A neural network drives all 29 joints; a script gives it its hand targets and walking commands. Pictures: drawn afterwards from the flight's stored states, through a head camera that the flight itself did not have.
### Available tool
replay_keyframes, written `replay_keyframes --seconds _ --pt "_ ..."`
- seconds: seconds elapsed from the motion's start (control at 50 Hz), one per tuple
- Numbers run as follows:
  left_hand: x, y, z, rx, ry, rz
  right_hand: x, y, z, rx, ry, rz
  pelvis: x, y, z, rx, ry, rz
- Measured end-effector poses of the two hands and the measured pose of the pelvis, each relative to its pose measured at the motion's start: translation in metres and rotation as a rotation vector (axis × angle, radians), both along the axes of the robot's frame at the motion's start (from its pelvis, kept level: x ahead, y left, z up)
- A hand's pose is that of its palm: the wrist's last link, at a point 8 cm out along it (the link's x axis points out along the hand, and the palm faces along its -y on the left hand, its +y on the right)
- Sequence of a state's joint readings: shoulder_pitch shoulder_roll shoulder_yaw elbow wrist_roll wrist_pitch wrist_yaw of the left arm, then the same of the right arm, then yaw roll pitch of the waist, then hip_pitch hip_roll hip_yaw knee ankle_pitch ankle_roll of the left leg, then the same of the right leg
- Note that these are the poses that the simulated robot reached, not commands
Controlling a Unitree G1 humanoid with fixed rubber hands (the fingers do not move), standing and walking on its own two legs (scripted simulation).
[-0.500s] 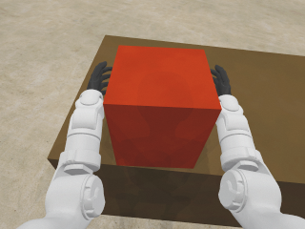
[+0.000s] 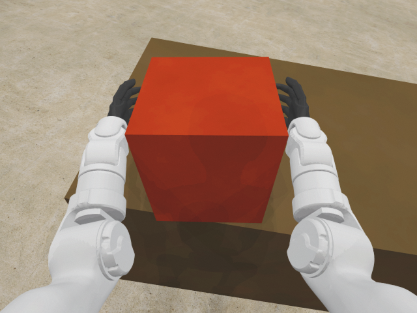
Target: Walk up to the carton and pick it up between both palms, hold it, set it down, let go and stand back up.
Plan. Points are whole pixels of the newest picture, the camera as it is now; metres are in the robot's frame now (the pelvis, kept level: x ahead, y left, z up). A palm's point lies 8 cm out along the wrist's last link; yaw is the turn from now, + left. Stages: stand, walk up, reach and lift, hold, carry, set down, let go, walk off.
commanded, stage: set down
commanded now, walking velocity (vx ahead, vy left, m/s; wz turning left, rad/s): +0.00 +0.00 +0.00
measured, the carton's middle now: (209, 143) +0.44 -0.02 +0.07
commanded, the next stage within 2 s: none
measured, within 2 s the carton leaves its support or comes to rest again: rests again in 0.40 s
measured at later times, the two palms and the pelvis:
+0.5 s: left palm (124, 117) +0.47 +0.16 +0.11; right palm (287, 126) +0.45 -0.17 +0.13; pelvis +0.02 +0.01 +0.00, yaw -1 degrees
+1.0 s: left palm (124, 120) +0.47 +0.15 +0.11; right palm (287, 128) +0.45 -0.17 +0.12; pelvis +0.02 +0.00 +0.00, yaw +0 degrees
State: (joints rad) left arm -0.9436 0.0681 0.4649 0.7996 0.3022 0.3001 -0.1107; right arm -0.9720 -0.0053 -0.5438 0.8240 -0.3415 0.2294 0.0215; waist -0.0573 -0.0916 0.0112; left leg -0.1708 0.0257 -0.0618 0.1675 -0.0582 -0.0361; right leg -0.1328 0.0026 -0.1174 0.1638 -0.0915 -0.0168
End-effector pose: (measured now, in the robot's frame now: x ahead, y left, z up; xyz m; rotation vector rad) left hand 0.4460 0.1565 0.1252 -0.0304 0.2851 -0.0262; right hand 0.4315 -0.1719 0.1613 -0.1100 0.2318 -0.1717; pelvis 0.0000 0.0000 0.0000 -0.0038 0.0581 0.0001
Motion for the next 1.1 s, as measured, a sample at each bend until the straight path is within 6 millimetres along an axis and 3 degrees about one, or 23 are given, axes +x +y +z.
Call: replay_keyframes --seconds 0.04,0.08,0.24,0.36,0.5,0.76,1.1 --pt "0.0 -0.004 -0.018 -0.003 0.016 0.003 0.0 -0.002 -0.01 0.024 -0.011 -0.011 0.001 0.0 0.0 -0.001 0.032 0.003" --pt "0.005 -0.009 -0.02 0.007 -0.008 0.019 0.0 -0.004 -0.016 0.026 -0.024 -0.022 0.003 0.0 -0.001 -0.002 0.067 0.001" --pt "0.027 -0.021 0.009 0.089 -0.092 -0.021 0.003 -0.018 -0.031 0.033 -0.068 -0.054 0.02 0.008 -0.001 -0.002 0.118 -0.003" --pt "0.031 -0.019 0.004 0.07 -0.066 -0.021 0.007 -0.016 -0.035 0.038 -0.066 -0.06 0.024 0.015 0.001 -0.001 0.054 -0.008" --pt "0.028 -0.001 -0.019 0.028 -0.063 0.005 0.016 0.002 -0.034 0.001 -0.092 -0.033 0.025 0.015 0.001 -0.005 0.064 -0.015" --pt "0.023 -0.004 -0.015 0.11 -0.076 0.018 0.016 -0.001 -0.04 0.055 -0.094 -0.018 0.028 0.016 0.0 -0.007 0.074 -0.027" --pt "0.021 -0.003 -0.019 0.056 -0.072 0.024 0.015 -0.001 -0.038 0.014 -0.093 -0.011 0.023 0.002 0.0 -0.001 0.076 -0.005"
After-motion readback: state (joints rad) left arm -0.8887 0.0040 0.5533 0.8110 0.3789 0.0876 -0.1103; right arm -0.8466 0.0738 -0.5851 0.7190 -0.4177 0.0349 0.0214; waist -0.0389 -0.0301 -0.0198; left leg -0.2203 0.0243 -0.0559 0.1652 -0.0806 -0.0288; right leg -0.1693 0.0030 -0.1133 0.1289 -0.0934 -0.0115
